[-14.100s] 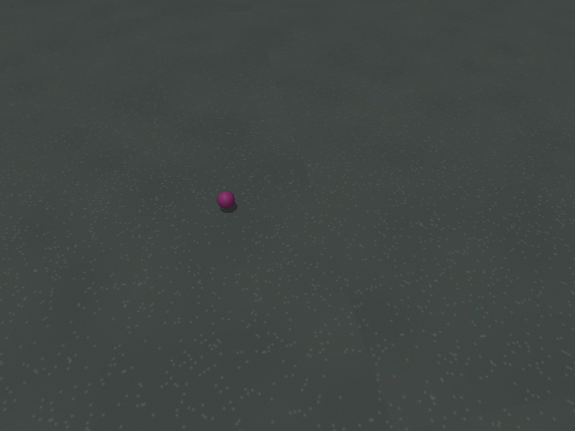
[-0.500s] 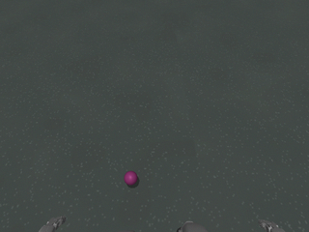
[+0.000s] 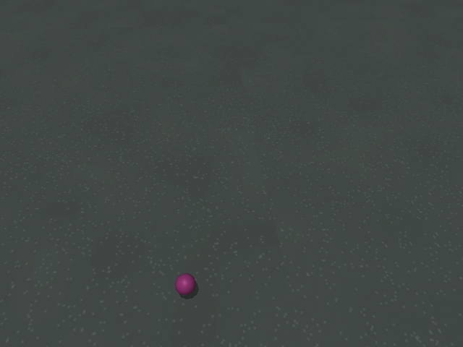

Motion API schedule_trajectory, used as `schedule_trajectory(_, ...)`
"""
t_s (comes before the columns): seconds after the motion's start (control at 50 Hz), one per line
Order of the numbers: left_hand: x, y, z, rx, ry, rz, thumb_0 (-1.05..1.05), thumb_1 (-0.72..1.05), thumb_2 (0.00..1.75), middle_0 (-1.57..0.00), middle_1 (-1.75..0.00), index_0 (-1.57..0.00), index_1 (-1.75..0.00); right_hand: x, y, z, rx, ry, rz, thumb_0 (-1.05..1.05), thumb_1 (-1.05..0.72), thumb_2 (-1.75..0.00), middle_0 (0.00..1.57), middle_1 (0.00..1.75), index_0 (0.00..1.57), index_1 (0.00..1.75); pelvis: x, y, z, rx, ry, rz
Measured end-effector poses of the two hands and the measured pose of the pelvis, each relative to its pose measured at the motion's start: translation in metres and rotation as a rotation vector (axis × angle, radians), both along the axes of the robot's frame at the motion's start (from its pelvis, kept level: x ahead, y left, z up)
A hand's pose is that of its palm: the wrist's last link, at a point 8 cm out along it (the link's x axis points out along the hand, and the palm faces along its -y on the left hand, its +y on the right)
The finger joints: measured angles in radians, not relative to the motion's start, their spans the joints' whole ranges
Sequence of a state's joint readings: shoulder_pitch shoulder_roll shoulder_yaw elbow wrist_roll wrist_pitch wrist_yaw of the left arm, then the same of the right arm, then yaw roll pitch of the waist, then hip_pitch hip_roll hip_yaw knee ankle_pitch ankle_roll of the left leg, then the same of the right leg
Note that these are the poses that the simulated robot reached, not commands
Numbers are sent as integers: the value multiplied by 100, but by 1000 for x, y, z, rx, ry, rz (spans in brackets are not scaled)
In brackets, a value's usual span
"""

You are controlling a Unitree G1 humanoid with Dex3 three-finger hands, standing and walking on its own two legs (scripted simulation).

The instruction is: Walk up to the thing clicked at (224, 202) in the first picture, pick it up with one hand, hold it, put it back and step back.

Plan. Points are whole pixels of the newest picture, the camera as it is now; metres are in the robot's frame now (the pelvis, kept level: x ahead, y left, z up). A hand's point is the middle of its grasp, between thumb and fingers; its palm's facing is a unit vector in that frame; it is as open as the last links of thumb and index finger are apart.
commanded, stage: walk up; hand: left
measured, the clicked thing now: (185, 283) +0.48 +0.20 -0.73
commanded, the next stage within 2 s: none
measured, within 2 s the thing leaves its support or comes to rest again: neither
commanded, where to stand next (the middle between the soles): +0.11 -0.02 m, yaw -1 degrees
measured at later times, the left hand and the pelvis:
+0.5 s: hand out of the picture +0.11 +0.24 -0.14, palm faces -0.05 -0.91 -0.41, open 7.4 cm; pelvis +0.04 -0.03 +0.00, yaw -2 degrees
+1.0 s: hand out of the picture +0.11 +0.29 -0.17, palm faces -0.03 -0.93 -0.36, open 7.4 cm; pelvis -0.01 +0.03 -0.01, yaw -1 degrees
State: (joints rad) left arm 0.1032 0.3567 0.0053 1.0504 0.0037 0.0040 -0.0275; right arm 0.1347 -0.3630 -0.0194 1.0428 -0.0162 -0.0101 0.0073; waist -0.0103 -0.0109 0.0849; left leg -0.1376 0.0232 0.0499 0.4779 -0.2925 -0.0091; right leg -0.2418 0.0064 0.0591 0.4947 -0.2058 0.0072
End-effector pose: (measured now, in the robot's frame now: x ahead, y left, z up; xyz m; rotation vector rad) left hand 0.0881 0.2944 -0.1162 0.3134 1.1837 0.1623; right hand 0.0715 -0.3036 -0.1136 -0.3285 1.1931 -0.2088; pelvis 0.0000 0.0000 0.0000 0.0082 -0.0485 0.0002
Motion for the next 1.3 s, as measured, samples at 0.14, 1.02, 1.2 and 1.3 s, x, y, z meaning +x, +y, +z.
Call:
schedule_trajectory(0.14,-3,-3,3,-5,8,14,0,90,90,-20,-30,-20,-30,7,1,5,7,-18,-6,1,-90,-90,20,30,20,30,2,-1,5,0,0,-8)
schedule_trajectory(1.02,9,43,-17,26,0,-6,0,90,90,-20,-30,-20,-30,-4,22,13,-64,-21,-3,1,-90,-90,20,30,21,30,-7,28,-9,-20,12,-20)
schedule_trajectory(1.2,-29,42,2,38,81,-63,1,90,90,-20,-30,-20,-30,-54,-15,34,-91,-48,-54,1,-90,-90,21,30,21,30,-3,11,1,-25,-4,-68)
schedule_trajectory(1.3,-31,28,10,106,16,-59,1,90,90,-20,-30,-20,-30,-70,-47,13,-83,20,-85,1,-90,-90,20,30,21,30,-2,-11,-10,-22,-10,-59)
